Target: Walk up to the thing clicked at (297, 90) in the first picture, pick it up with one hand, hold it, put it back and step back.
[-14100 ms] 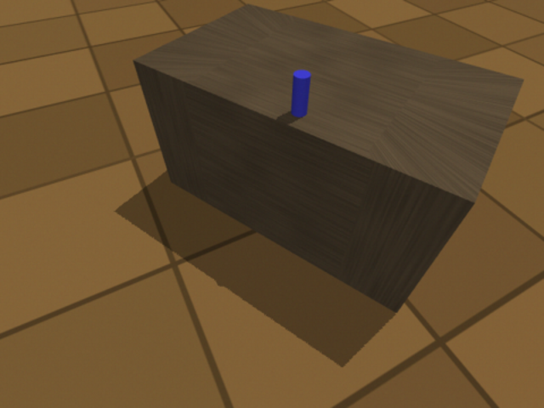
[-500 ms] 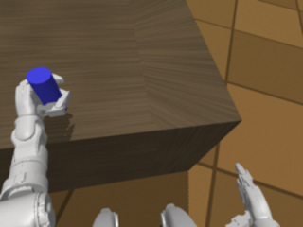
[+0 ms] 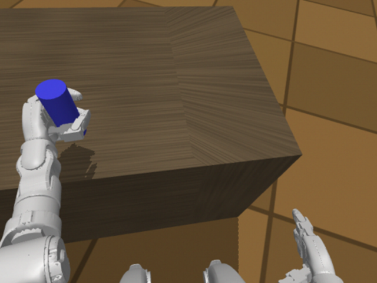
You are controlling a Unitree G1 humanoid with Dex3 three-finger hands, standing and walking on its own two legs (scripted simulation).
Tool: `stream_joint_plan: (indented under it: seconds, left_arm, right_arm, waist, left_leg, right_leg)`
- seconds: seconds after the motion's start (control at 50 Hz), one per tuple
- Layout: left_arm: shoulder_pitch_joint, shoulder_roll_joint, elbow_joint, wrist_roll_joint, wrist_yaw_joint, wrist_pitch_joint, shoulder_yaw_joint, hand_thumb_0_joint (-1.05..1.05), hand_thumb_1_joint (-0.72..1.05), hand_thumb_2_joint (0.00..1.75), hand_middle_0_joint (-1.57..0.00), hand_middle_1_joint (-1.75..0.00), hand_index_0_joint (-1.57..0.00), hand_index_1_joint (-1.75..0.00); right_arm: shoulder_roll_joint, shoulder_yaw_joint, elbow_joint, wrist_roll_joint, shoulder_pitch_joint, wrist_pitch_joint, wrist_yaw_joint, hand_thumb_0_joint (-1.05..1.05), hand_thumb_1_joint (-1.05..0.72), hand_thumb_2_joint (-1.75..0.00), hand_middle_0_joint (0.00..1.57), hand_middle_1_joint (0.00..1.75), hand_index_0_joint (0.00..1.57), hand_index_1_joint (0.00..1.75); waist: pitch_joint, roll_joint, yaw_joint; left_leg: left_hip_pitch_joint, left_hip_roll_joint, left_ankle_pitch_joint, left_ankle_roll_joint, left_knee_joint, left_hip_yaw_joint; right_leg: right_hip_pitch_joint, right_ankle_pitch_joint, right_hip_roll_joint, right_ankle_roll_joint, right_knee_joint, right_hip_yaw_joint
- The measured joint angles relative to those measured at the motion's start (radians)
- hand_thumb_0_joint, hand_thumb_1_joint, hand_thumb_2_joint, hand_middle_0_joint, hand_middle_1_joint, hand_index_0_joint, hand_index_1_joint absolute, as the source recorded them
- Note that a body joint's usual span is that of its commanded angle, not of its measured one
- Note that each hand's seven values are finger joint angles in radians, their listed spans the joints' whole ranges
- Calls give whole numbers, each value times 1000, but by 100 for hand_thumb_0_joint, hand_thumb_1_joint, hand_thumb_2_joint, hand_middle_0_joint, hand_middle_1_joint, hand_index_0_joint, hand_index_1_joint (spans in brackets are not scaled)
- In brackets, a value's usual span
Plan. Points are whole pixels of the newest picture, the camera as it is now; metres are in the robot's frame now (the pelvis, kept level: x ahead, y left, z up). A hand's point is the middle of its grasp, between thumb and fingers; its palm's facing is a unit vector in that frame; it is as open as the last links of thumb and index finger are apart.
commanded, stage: lift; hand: left
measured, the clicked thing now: (64, 112) +0.45 +0.21 +0.08
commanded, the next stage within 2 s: hold in 1.30 s
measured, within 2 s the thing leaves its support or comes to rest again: neither
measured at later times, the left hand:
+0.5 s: hand (68, 109) +0.42 +0.18 +0.13, palm faces +0.14 -0.99 -0.01, open 6.6 cm
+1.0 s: hand (54, 110) +0.37 +0.17 +0.19, palm faces +0.16 -0.99 -0.01, open 6.6 cm
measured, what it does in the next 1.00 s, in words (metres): stands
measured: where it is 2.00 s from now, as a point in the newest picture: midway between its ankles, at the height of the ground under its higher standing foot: outside the picture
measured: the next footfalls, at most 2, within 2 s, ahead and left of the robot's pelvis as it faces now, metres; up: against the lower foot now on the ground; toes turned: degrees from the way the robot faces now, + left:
none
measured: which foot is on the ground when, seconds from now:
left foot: down 0.00-1.00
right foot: down 0.00-1.00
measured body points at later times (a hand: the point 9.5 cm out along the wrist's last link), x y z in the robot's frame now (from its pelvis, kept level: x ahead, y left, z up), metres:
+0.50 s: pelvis +0.01 -0.01 +0.02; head +0.05 +0.00 +0.47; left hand +0.40 +0.24 +0.13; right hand +0.17 -0.27 -0.03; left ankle +0.02 +0.13 -0.67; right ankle +0.00 -0.15 -0.67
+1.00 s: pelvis +0.01 -0.01 +0.04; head +0.01 -0.02 +0.49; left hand +0.35 +0.23 +0.19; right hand +0.17 -0.26 -0.03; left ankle +0.02 +0.13 -0.67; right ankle +0.00 -0.15 -0.67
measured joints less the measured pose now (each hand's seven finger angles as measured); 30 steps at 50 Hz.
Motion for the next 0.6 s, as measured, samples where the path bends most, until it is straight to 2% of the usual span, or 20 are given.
stream_joint_plan:
  seconds: [0.1,0.3,0.6]
  left_arm:
    - [15,-6,-23,-9,-3,17,-2,0,1,113,-92,-111,-93,-110]
    - [91,-49,-161,-23,10,73,-42,0,1,113,-92,-111,-93,-109]
    - [232,-106,-440,-44,55,252,-97,0,1,113,-92,-111,-93,-109]
  right_arm:
    - [-7,-11,12,4,0,1,-2,-1,53,-5,5,6,5,5]
    - [-14,-37,57,19,-3,-4,-16,-1,53,-5,5,5,5,5]
    - [-5,-52,169,52,-28,-11,-45,-1,54,-5,5,5,5,5]
  waist:
    - [-2,4,6]
    - [-6,10,31]
    - [-5,29,80]
  left_leg:
    - [19,0,4,0,-17,3]
    - [91,0,11,-3,-62,8]
    - [250,-9,41,-8,-165,11]
  right_leg:
    - [17,4,0,0,-15,2]
    - [85,10,-1,-2,-56,4]
    - [237,30,-10,-7,-142,1]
